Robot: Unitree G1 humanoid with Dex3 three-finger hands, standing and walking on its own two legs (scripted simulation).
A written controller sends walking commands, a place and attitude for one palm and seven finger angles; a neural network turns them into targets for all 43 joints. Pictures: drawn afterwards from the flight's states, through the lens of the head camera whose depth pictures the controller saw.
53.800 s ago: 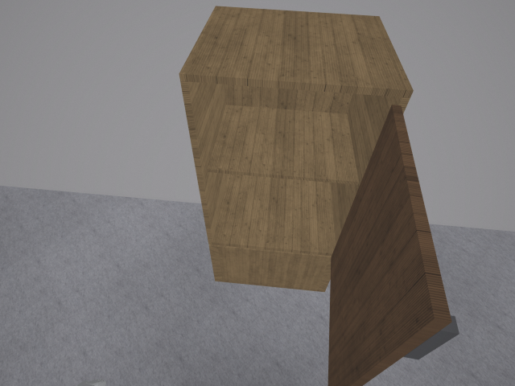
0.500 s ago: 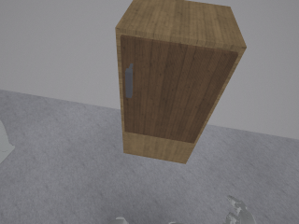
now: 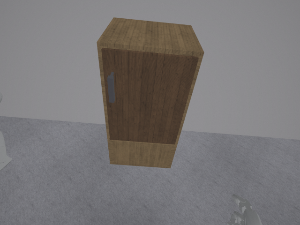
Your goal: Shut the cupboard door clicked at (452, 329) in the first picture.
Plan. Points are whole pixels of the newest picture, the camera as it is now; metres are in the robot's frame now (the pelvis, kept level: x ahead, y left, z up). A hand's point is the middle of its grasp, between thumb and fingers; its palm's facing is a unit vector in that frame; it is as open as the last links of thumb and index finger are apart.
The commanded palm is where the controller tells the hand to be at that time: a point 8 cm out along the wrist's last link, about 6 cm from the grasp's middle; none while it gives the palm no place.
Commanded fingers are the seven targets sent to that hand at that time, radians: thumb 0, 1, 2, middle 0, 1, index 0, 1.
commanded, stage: stop stepping back and stand still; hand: left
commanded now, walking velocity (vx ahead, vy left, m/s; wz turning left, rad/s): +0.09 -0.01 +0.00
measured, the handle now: (112, 87) +0.73 +0.18 -0.02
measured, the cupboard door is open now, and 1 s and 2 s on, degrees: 0 0 0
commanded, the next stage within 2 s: let the arm hang, fingers relaxed in 1.14 s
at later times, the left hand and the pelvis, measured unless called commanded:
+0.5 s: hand out of the picture +0.16 +0.31 +0.19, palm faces +0.34 -0.78 -0.52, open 7.4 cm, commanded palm +0.12 +0.34 +0.19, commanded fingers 0.00 0.90 0.90 -0.20 -0.30 -0.20 -0.30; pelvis -0.05 +0.05 +0.01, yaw -6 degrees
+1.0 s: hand out of the picture +0.18 +0.35 +0.18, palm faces +0.38 -0.77 -0.52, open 7.4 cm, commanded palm +0.13 +0.38 +0.19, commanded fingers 0.00 0.90 0.90 -0.20 -0.30 -0.20 -0.30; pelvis -0.03 +0.09 +0.01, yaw -3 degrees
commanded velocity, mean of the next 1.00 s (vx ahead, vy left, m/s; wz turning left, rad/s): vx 0.06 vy -0.06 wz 0.00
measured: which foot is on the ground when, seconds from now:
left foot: down 0.00-0.00, up 0.02-0.08, down 0.10-0.44, up 0.46-0.68, down 0.70-1.00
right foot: down 0.00-0.14, up 0.16-0.42, down 0.44-1.00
